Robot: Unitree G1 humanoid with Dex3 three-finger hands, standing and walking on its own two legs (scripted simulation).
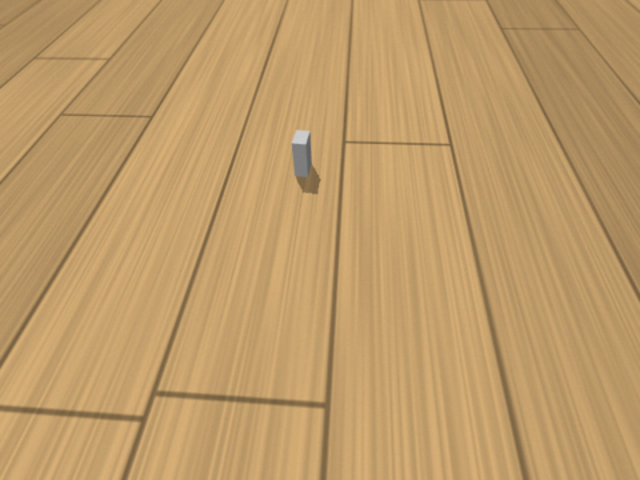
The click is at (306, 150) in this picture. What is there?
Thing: carton on end
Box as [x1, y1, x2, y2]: [292, 130, 311, 176]
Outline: 296,130 292,141 294,173 295,175 307,176 311,164 309,131
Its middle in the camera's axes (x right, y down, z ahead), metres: -0.08 -0.38 +1.84
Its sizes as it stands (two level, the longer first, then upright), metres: 0.101 0.065 0.190
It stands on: the floor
